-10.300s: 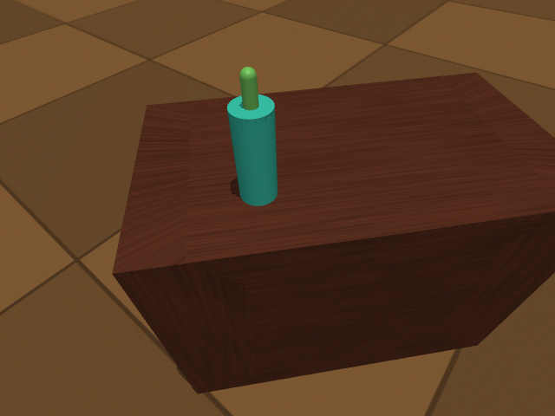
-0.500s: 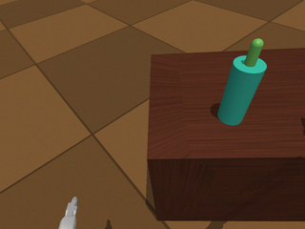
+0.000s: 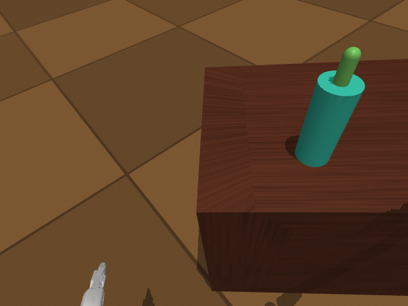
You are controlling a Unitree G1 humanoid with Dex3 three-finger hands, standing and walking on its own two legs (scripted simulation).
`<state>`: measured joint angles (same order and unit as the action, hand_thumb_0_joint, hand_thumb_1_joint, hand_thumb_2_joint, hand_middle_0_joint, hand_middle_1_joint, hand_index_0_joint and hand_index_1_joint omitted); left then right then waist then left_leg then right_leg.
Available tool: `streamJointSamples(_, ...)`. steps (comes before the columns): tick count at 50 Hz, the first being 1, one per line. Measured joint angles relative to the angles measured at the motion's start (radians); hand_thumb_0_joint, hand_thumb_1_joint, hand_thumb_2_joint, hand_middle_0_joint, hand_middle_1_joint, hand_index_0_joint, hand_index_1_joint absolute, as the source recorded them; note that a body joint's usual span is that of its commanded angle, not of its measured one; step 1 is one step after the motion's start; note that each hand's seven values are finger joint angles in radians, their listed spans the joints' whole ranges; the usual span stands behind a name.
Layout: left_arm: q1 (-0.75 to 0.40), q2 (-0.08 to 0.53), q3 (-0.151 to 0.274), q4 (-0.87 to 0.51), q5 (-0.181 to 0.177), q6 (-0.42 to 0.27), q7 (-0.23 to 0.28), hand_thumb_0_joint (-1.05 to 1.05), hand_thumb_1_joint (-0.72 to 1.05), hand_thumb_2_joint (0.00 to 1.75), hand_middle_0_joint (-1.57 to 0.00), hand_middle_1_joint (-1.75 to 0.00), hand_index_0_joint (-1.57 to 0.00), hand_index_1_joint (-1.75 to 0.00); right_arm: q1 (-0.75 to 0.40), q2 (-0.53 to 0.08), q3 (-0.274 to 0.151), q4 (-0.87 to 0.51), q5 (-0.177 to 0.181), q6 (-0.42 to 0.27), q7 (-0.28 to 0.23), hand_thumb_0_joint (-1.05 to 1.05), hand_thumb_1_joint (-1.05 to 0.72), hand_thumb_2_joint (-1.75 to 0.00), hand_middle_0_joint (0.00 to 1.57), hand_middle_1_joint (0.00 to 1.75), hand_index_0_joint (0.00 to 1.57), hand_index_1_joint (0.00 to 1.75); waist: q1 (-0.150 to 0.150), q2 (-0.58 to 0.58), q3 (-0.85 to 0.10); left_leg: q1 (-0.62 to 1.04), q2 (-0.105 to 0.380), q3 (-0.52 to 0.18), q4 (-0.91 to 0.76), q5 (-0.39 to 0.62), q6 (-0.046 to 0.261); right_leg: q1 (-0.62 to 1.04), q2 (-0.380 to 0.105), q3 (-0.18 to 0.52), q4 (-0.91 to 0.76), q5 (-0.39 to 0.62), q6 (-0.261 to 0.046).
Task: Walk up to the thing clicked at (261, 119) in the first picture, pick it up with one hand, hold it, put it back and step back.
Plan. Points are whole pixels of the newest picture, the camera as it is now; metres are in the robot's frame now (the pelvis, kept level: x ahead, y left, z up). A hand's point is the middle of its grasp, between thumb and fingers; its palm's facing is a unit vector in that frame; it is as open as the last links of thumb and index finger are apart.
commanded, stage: go down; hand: right
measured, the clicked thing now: (328, 111) +0.49 -0.21 +0.12
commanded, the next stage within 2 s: approach in 0.86 s
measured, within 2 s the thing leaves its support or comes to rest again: neither
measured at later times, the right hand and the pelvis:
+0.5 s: hand out of the picture +0.37 -0.40 +0.19, palm faces +0.26 +0.96 -0.01, open 17.6 cm; pelvis +0.00 +0.00 +0.00, yaw +0 degrees
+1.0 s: hand out of the picture +0.37 -0.39 +0.19, palm faces +0.24 +0.97 -0.01, open 17.7 cm; pelvis -0.01 +0.00 +0.00, yaw +0 degrees
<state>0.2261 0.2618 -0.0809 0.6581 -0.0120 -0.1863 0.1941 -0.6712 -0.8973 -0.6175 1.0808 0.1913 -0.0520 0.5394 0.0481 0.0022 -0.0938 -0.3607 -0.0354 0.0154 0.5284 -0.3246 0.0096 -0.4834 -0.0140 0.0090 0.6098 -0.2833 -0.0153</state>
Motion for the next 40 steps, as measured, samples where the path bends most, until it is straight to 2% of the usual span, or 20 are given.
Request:
streamJointSamples(11, 0.006, 0.0, -0.008, -0.024, 0.002, -0.003, 0.001, -0.01, -0.55, 0.07, -0.06, -0.05, -0.05, -0.06, -0.037, -0.016, 0.011, 0.019, -0.007, 0.01, 0.004, -0.01, 0.54, -0.04, 0.06, 0.04, 0.05, 0.05, 0.009, -0.002, -0.008, -0.004, -0.001, 0.001, 0.0, 0.0, 0.0, -0.005, -0.001, 0.001, 0.001, 0.0, 0.0)
streamJointSamples(15, 0.012, -0.001, -0.007, -0.043, 0.001, 0.0, -0.003, -0.01, -0.55, 0.07, -0.06, -0.05, -0.05, -0.06, -0.032, -0.025, -0.002, 0.027, -0.006, 0.012, 0.009, -0.01, 0.56, -0.04, 0.05, 0.05, 0.05, 0.05, 0.016, -0.006, -0.003, -0.005, -0.001, -0.001, 0.0, 0.001, -0.001, -0.005, -0.001, 0.0, 0.0, 0.0, -0.001)
streamJointSamples(20, 0.039, 0.004, -0.003, -0.066, -0.002, 0.007, -0.005, -0.01, -0.55, 0.07, -0.06, -0.05, -0.05, -0.06, -0.011, -0.018, -0.012, 0.014, -0.008, 0.017, 0.008, -0.01, 0.57, -0.04, 0.05, 0.05, 0.05, 0.05, 0.007, -0.006, -0.003, -0.006, 0.0, -0.003, -0.001, 0.001, -0.002, -0.004, 0.0, -0.003, -0.002, 0.0, -0.002)
streamJointSamples(29, -0.001, -0.002, -0.009, -0.008, 0.001, 0.008, -0.004, -0.01, -0.55, 0.07, -0.06, -0.05, -0.05, -0.06, -0.022, -0.004, 0.012, 0.007, -0.007, 0.013, 0.013, -0.01, 0.58, -0.04, 0.05, 0.05, 0.05, 0.05, 0.004, -0.004, -0.005, -0.011, -0.001, 0.001, 0.004, 0.001, -0.001, -0.013, 0.0, 0.001, 0.006, 0.0, -0.001)
streamJointSamples(35, 0.019, 0.001, 0.0, -0.048, 0.002, 0.002, -0.003, -0.01, -0.54, 0.07, -0.06, -0.05, -0.05, -0.06, -0.015, -0.001, -0.003, 0.011, -0.002, 0.016, 0.011, -0.02, 0.57, -0.04, 0.05, 0.05, 0.05, 0.05, 0.008, -0.006, -0.009, 0.001, 0.001, 0.0, -0.003, 0.004, -0.001, 0.001, 0.001, 0.001, -0.002, 0.004, -0.001)
streamJointSamples(40, 0.026, 0.003, -0.003, -0.036, 0.0, 0.002, -0.003, -0.01, -0.54, 0.07, -0.06, -0.05, -0.05, -0.06, -0.014, -0.014, -0.002, 0.008, -0.013, 0.016, 0.002, -0.01, 0.57, -0.04, 0.05, 0.05, 0.05, 0.05, 0.005, -0.001, -0.007, -0.002, -0.001, -0.001, 0.002, 0.003, 0.0, 0.0, 0.0, 0.0, -0.001, 0.005, 0.0)
